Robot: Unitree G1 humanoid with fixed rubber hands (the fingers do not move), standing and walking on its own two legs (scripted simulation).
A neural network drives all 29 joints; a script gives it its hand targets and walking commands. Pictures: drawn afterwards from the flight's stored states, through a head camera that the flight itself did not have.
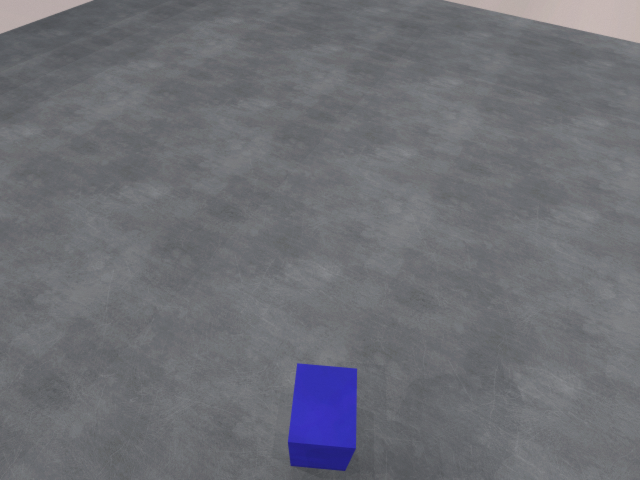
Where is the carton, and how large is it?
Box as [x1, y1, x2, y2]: [288, 363, 356, 470]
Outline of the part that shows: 297,363 288,437 290,463 291,465 344,470 355,448 356,369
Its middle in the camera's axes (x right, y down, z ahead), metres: +0.01 +0.48 +1.04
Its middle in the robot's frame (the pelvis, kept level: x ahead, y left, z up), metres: +0.35 -0.02 -0.63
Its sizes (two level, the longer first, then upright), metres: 0.185 0.155 0.284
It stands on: the floor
